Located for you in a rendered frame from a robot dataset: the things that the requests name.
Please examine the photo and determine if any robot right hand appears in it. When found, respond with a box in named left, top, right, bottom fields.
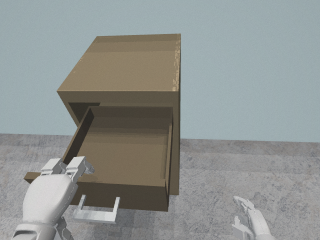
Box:
left=232, top=196, right=272, bottom=240

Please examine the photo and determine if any drawer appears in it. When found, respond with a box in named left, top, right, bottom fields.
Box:
left=23, top=106, right=174, bottom=212

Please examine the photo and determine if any robot left hand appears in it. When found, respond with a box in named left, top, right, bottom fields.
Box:
left=22, top=156, right=95, bottom=240

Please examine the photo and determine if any cabinet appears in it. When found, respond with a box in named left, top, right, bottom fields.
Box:
left=57, top=33, right=181, bottom=196

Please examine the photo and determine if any handle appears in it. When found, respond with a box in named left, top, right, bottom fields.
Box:
left=72, top=195, right=121, bottom=224

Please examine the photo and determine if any left robot forearm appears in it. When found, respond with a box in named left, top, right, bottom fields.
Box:
left=11, top=222, right=57, bottom=240

